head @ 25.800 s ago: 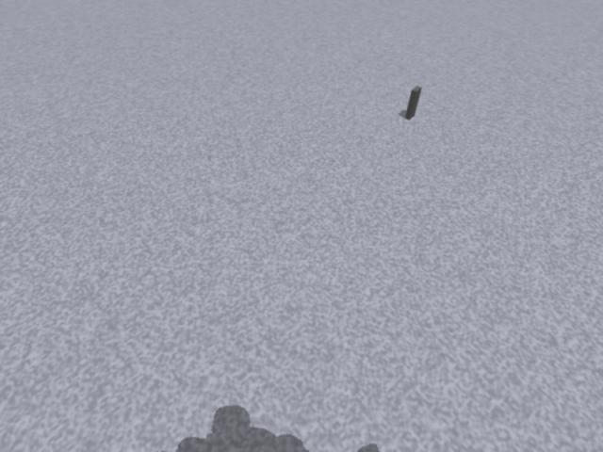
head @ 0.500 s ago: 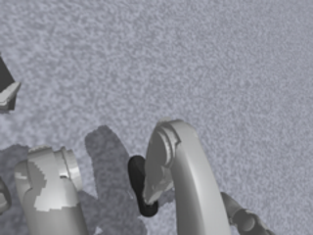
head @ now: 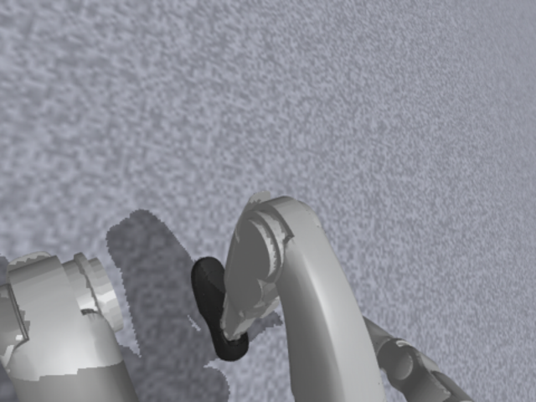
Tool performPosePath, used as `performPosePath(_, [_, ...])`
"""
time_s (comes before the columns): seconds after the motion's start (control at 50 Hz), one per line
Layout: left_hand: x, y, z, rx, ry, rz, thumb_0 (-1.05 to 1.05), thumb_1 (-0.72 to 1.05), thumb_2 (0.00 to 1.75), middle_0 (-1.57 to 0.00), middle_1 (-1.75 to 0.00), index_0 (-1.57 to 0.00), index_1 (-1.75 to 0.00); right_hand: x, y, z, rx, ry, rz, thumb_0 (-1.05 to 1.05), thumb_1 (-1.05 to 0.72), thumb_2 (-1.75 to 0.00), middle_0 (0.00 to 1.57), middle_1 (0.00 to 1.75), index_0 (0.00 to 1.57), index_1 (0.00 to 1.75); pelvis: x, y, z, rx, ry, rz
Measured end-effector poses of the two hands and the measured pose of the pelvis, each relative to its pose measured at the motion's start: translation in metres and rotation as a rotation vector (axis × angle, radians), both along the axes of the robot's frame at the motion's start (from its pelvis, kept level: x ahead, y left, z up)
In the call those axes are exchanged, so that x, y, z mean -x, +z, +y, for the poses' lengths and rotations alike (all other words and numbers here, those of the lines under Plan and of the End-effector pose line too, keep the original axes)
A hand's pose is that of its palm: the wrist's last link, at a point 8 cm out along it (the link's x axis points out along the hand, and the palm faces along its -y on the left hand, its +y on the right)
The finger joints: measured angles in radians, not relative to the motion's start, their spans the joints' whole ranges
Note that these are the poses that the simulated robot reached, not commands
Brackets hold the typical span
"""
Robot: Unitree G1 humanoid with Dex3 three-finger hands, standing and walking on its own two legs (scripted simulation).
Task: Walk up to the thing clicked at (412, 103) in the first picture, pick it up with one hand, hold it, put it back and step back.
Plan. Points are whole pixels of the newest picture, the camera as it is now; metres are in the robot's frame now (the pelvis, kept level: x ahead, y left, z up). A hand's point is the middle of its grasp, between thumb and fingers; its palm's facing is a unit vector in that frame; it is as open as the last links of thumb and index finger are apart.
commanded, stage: lower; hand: left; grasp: from the side
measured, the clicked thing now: out of the picture +0.49 +0.26 -0.17
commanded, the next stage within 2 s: loosen in 0.22 s
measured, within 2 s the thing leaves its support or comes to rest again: rests again in 0.60 s
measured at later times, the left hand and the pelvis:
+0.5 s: hand out of the picture +0.49 +0.27 -0.17, palm faces +0.26 -0.96 -0.04, open 9.6 cm; pelvis +0.00 +0.01 +0.00, yaw -2 degrees
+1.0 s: hand out of the picture +0.49 +0.27 -0.16, palm faces +0.29 -0.96 -0.01, open 16.9 cm; pelvis +0.00 +0.01 +0.00, yaw -2 degrees
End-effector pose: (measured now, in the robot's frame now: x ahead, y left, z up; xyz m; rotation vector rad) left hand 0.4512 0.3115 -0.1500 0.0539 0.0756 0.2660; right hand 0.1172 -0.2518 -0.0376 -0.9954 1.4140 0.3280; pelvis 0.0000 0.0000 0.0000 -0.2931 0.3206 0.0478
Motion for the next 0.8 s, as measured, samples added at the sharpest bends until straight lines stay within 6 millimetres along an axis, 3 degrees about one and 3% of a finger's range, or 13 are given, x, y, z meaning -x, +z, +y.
performPosePath(0.44, [-0.001, -0.016, -0.001, 0.01, -0.018, -0.003, 0.0, -0.31, 1.13, -0.71, -1.11, -0.71, -1.13, 0.002, 0.016, 0.007, 0.057, 0.05, 0.018, 0.0, -0.88, -0.89, 0.2, 0.3, 0.21, 0.3, 0.003, 0.002, 0.006, 0.041, -0.014, -0.025])
performPosePath(0.6, [-0.003, -0.012, 0.001, 0.025, -0.003, -0.027, -0.01, -0.27, 0.79, -0.72, -0.87, -0.72, -0.87, 0.001, 0.017, 0.009, 0.055, 0.057, 0.015, 0.0, -0.89, -0.89, 0.2, 0.3, 0.21, 0.3, 0.003, 0.003, 0.007, 0.044, -0.015, -0.025])
performPosePath(0.8, [-0.002, -0.014, 0.0, 0.034, 0.003, -0.02, -0.01, -0.48, 0.34, -0.43, -0.44, -0.43, -0.44, -0.003, 0.017, 0.009, 0.054, 0.064, 0.007, 0.0, -0.89, -0.89, 0.2, 0.3, 0.21, 0.3, 0.003, 0.004, 0.006, 0.045, -0.017, -0.025])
